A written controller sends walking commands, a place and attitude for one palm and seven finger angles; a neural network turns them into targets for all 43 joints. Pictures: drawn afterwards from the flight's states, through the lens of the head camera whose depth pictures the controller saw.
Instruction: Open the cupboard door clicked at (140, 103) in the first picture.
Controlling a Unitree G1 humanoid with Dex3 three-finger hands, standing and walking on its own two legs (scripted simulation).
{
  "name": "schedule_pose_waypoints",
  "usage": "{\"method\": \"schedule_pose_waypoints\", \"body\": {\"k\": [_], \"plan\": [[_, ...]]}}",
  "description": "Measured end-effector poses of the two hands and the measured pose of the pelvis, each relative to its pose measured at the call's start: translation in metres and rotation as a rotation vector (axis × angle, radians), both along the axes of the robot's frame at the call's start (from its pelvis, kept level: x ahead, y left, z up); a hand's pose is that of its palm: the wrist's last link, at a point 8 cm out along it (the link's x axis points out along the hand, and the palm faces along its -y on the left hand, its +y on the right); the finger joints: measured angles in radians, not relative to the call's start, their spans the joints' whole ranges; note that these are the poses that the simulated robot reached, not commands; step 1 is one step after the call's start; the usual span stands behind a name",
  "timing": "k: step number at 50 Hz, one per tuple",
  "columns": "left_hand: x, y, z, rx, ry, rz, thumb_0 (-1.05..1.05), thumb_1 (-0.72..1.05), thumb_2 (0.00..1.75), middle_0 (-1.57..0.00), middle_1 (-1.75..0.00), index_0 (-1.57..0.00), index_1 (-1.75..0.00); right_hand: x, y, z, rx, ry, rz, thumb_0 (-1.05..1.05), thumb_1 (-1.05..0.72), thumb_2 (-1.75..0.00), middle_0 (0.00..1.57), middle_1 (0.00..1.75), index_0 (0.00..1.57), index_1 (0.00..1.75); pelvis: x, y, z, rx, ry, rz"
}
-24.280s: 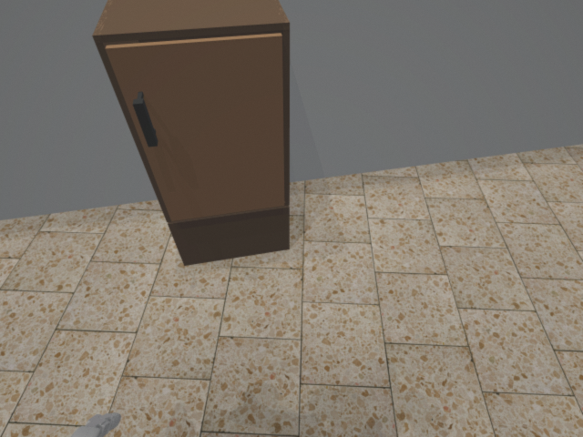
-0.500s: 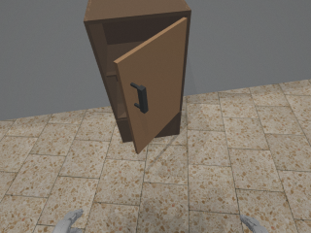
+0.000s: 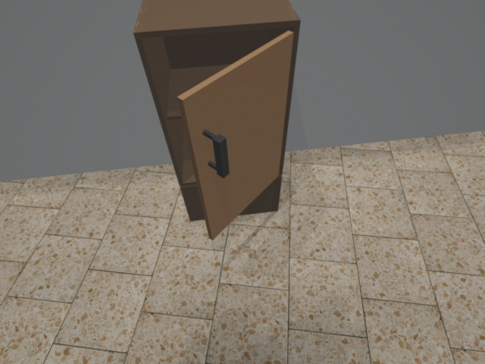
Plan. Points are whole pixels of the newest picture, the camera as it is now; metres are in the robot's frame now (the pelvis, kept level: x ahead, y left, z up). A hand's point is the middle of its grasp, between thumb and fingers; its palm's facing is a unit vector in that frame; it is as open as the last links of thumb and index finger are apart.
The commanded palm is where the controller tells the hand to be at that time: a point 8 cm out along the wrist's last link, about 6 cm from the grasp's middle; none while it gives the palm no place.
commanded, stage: let the arm hang, fingers relaxed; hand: left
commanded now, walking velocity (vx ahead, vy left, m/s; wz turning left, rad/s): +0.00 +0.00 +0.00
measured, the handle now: (215, 153) +0.59 +0.10 -0.05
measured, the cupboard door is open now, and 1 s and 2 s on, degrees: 42 42 42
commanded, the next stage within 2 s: look to check the result in 0.38 s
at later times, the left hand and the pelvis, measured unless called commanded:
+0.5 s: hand out of the picture +0.02 +0.17 -0.17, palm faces +0.03 -0.98 -0.20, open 7.3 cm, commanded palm none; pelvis +0.01 +0.00 +0.00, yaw +0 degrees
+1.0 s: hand out of the picture +0.04 +0.17 -0.17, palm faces +0.02 -0.98 -0.22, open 7.3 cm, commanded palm none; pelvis +0.03 +0.00 +0.00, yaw +0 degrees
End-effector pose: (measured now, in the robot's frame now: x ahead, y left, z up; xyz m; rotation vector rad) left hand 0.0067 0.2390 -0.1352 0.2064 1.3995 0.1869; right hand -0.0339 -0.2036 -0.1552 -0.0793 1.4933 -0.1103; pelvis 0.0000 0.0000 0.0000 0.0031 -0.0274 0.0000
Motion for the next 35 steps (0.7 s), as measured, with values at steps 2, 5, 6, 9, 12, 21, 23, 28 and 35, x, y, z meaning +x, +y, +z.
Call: {"method": "schedule_pose_waypoints", "body": {"k": [2, 5, 6, 9, 12, 21, 23, 28, 35], "plan": [[0.006, -0.004, -0.001, -0.009, -0.015, -0.001, 0.01, 0.91, 0.89, -0.20, -0.29, -0.20, -0.30, 0.000, 0.004, 0.000, 0.007, -0.002, -0.005, 0.00, -0.91, -0.90, 0.20, 0.30, 0.20, 0.30, 0.001, 0.001, 0.000, 0.001, 0.001, -0.001], [0.013, -0.010, -0.003, -0.028, -0.035, -0.003, 0.01, 0.91, 0.89, -0.20, -0.29, -0.20, -0.30, 0.001, 0.008, 0.000, 0.010, -0.008, -0.011, 0.00, -0.91, -0.90, 0.20, 0.30, 0.20, 0.30, 0.002, 0.002, 0.000, 0.002, 0.001, -0.002], [0.015, -0.012, -0.004, -0.034, -0.040, -0.004, 0.01, 0.91, 0.89, -0.20, -0.29, -0.20, -0.30, 0.001, 0.009, 0.000, 0.009, -0.011, -0.013, 0.00, -0.91, -0.90, 0.20, 0.30, 0.20, 0.30, 0.002, 0.002, 0.000, 0.003, 0.001, -0.003], [0.018, -0.011, -0.005, -0.032, -0.042, -0.001, 0.01, 0.93, 0.89, -0.20, -0.29, -0.20, -0.30, 0.004, 0.010, 0.001, 0.005, -0.018, -0.018, 0.00, -0.91, -0.90, 0.20, 0.30, 0.20, 0.30, 0.004, 0.002, 0.000, 0.004, 0.001, -0.004], [0.018, -0.011, -0.006, -0.035, -0.040, 0.002, 0.01, 0.94, 0.89, -0.20, -0.29, -0.20, -0.30, 0.007, 0.010, 0.002, -0.002, -0.023, -0.017, 0.00, -0.91, -0.90, 0.20, 0.30, 0.20, 0.30, 0.006, 0.003, 0.000, 0.004, 0.002, -0.004], [0.009, -0.013, -0.006, -0.046, -0.005, 0.019, 0.01, 0.92, 0.89, -0.20, -0.29, -0.20, -0.30, 0.022, 0.005, 0.003, -0.018, -0.038, -0.005, 0.00, -0.91, -0.90, 0.19, 0.30, 0.20, 0.30, 0.011, 0.005, 0.001, 0.005, 0.005, -0.002], [0.007, -0.014, -0.006, -0.049, 0.004, 0.021, 0.01, 0.92, 0.89, -0.20, -0.29, -0.20, -0.30, 0.026, 0.003, 0.003, -0.022, -0.042, -0.003, 0.00, -0.91, -0.90, 0.19, 0.30, 0.20, 0.30, 0.012, 0.005, 0.001, 0.005, 0.006, -0.003], [0.005, -0.018, -0.007, -0.056, 0.017, 0.024, 0.01, 0.92, 0.89, -0.20, -0.29, -0.20, -0.30, 0.035, 0.001, 0.004, -0.027, -0.055, 0.003, 0.00, -0.91, -0.90, 0.19, 0.30, 0.20, 0.30, 0.016, 0.004, 0.002, 0.005, 0.005, -0.003], [0.008, -0.020, -0.006, -0.056, 0.020, 0.024, 0.01, 0.92, 0.89, -0.20, -0.29, -0.20, -0.30, 0.044, -0.003, 0.004, -0.031, -0.060, 0.012, 0.00, -0.91, -0.90, 0.19, 0.30, 0.20, 0.30, 0.019, 0.002, 0.002, 0.005, 0.005, -0.002]]}}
